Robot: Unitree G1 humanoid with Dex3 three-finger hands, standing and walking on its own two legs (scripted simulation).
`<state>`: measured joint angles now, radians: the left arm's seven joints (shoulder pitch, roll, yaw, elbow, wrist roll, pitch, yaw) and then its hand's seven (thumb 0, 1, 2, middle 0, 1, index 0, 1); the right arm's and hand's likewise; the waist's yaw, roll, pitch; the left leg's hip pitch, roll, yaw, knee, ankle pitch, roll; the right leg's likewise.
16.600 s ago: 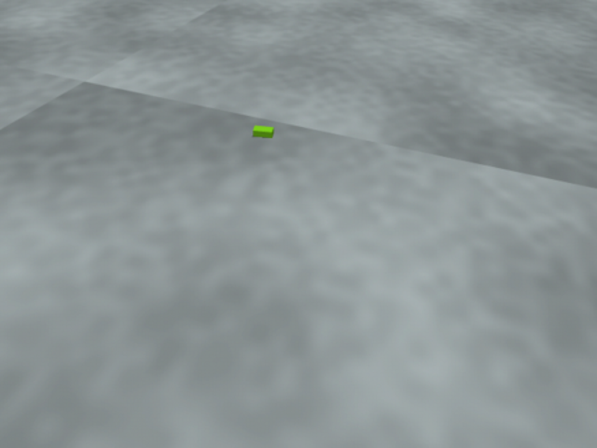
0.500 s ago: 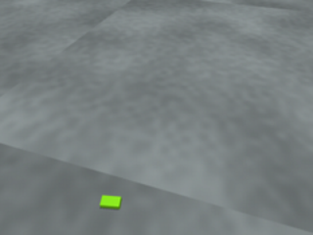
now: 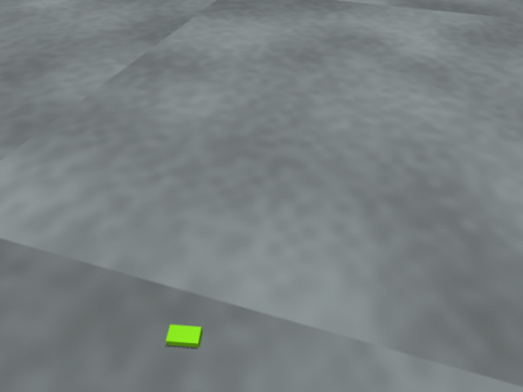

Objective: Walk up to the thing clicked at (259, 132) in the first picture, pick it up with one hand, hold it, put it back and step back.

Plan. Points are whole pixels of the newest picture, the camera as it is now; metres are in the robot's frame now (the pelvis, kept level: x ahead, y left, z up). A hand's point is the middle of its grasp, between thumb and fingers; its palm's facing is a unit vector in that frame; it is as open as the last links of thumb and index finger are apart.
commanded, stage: stand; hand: left
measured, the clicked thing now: (184, 335) +0.52 +0.28 -0.76
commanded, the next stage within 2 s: walk up in 0.04 s
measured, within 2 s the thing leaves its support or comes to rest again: neither
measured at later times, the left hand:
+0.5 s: hand out of the picture +0.09 +0.38 -0.19, palm faces -0.02 -0.94 -0.34, open 7.4 cm
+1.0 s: hand (79, 377) +0.22 +0.32 -0.16, palm faces -0.13 -0.90 -0.41, open 7.4 cm
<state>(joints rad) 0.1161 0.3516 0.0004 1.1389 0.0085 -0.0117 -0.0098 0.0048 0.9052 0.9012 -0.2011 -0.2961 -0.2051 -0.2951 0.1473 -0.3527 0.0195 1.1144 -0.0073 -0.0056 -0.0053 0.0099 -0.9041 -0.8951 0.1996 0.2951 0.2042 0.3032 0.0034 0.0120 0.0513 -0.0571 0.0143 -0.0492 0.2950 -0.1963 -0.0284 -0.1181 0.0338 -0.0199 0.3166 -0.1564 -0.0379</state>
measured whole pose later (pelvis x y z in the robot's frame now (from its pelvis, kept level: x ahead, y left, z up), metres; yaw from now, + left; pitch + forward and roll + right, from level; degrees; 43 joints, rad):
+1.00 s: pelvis +0.11 +0.05 -0.03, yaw -5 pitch -3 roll +0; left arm 0.15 0.39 0.06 0.91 0.03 0.03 -0.03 0.00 0.91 0.90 -0.20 -0.30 -0.20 -0.29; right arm 0.15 -0.43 -0.05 0.88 0.01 0.02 -0.04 0.01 -0.90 -0.89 0.20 0.30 0.21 0.30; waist 0.00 0.03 0.17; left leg -0.35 0.06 0.00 0.87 -0.52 0.00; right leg -0.29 0.02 0.00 0.69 -0.35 -0.03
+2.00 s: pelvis +0.10 +0.05 +0.00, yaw -1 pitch -3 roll +0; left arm 0.07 0.35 0.03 1.13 0.00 0.00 -0.02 0.01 0.91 0.90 -0.20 -0.30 -0.20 -0.29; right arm 0.10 -0.34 0.02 1.11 0.00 -0.02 0.00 0.01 -0.90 -0.90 0.20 0.30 0.20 0.30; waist 0.01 -0.01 0.06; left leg -0.11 -0.01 -0.05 0.34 -0.19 0.00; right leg -0.12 0.00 -0.07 0.32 -0.16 -0.02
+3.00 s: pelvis +0.12 +0.06 +0.00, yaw -1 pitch -2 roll +0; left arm 0.11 0.35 0.00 1.14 0.01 -0.02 -0.01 0.00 0.91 0.90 -0.20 -0.30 -0.20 -0.30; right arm 0.11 -0.35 0.02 1.12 -0.01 -0.01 0.00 0.01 -0.90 -0.90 0.20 0.30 0.20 0.30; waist 0.00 0.00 0.04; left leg -0.06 -0.02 -0.03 0.29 -0.19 0.01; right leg -0.09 0.00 -0.05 0.30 -0.17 -0.01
